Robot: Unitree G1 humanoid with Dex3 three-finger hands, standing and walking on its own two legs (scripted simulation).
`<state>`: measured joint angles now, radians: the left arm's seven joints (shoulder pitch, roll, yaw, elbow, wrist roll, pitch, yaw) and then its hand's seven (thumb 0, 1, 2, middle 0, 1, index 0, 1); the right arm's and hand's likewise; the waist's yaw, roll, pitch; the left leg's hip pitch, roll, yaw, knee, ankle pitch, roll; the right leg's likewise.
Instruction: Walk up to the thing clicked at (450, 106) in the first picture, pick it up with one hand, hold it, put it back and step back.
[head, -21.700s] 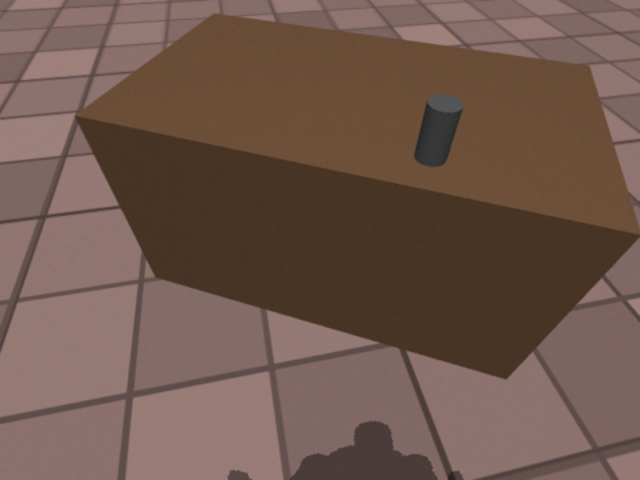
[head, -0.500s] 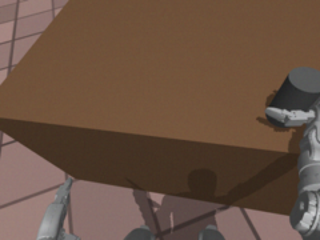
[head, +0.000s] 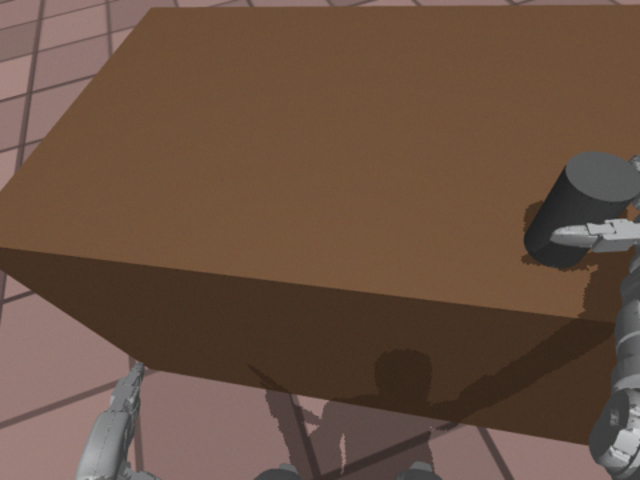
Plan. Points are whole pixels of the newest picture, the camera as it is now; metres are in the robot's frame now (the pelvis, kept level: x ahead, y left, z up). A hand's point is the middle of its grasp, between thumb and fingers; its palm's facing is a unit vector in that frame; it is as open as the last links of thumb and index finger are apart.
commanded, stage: withdraw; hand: right
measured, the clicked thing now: (574, 214) +0.46 -0.25 +0.05
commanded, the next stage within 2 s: rise in 0.10 s
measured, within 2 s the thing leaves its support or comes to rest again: neither
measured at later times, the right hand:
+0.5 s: hand out of the picture +0.42 -0.37 +0.16, palm faces +0.49 +0.82 -0.29, open 17.5 cm
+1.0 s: hand out of the picture +0.23 -0.29 +0.12, palm faces +0.42 +0.83 -0.36, open 17.4 cm
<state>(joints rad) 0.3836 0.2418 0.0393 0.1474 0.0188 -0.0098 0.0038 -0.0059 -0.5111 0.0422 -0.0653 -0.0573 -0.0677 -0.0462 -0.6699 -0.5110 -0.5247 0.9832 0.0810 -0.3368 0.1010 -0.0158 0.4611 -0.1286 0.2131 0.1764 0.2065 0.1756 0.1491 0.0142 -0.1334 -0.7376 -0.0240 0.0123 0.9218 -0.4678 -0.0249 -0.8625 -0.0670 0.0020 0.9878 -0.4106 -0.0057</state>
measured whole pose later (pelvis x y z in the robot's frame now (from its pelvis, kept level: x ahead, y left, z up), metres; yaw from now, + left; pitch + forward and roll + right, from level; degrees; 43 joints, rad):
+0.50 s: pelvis +0.01 +0.00 +0.04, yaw -1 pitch +10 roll +1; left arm 0.35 0.27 0.03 0.38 -0.05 -0.01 0.01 -0.01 -0.51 0.05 -0.07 -0.05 -0.07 -0.04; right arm -0.67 -0.70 -0.46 1.00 -0.03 -0.05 0.03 -0.02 0.55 -0.04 0.07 0.06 0.07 0.05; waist 0.05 0.00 -0.08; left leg -0.46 0.00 -0.01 0.67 -0.37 -0.03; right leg -0.57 -0.04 -0.03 0.71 -0.31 -0.01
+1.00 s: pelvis +0.02 +0.01 +0.05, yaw -2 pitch +1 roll +1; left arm 0.33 0.25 0.12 0.47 -0.05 -0.03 0.07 -0.01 -0.52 0.06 -0.06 -0.05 -0.06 -0.04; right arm 0.32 -0.35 -0.30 -0.04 0.07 -0.06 -0.07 -0.02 0.54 -0.05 0.07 0.06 0.06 0.06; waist -0.05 -0.02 -0.03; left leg -0.21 0.02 0.01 0.53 -0.34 -0.02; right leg -0.32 -0.02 -0.02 0.57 -0.27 0.00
